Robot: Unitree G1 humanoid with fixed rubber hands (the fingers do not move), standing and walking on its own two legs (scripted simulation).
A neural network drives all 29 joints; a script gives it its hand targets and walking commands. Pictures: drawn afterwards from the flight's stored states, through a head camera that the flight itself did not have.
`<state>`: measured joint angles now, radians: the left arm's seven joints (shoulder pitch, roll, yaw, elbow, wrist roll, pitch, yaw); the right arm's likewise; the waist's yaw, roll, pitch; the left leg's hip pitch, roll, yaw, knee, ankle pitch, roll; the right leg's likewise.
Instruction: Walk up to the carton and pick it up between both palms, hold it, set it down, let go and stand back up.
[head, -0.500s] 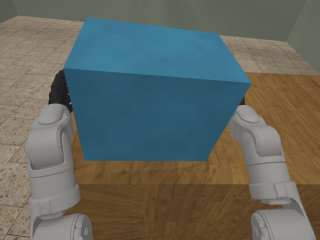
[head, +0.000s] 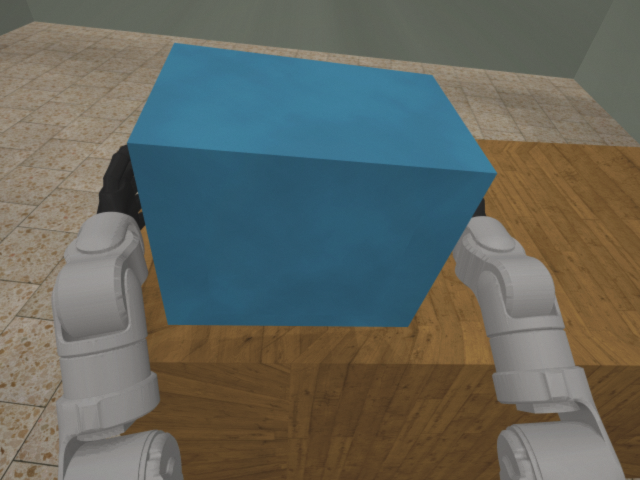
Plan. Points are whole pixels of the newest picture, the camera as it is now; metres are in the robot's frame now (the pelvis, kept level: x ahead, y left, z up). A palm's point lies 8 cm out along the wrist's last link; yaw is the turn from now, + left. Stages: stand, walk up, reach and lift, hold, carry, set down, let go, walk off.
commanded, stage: hold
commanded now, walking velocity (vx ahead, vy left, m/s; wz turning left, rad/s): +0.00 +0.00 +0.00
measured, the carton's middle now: (302, 198) +0.38 +0.03 +0.20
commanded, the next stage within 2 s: none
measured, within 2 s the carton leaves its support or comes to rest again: neither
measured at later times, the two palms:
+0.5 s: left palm (125, 202) +0.35 +0.21 +0.21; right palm (466, 210) +0.37 -0.17 +0.20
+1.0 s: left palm (125, 209) +0.34 +0.20 +0.21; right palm (472, 212) +0.36 -0.17 +0.20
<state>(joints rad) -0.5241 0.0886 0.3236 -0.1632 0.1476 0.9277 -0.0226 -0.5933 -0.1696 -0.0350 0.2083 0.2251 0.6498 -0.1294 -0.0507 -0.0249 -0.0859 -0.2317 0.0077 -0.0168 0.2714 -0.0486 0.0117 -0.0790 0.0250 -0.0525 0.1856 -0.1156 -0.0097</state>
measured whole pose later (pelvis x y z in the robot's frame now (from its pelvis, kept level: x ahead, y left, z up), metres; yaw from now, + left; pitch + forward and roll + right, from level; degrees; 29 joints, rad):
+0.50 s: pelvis +0.01 +0.00 +0.00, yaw -1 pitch +0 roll -1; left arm -0.55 0.07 0.32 -0.18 0.16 0.95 -0.01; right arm -0.61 -0.19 -0.04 0.22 0.24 0.65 -0.12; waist -0.04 -0.02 -0.08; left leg -0.20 0.01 -0.01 0.28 -0.07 0.01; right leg -0.05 0.02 -0.04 0.17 -0.12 -0.01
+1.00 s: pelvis +0.01 -0.01 +0.00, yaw +0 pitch -1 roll -1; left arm -0.50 0.07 0.33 -0.24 0.15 0.97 -0.02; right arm -0.57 -0.19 -0.01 0.16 0.27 0.68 -0.15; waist -0.05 -0.02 -0.08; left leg -0.19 0.01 -0.02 0.28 -0.08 0.01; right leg -0.02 0.03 -0.05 0.17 -0.13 -0.02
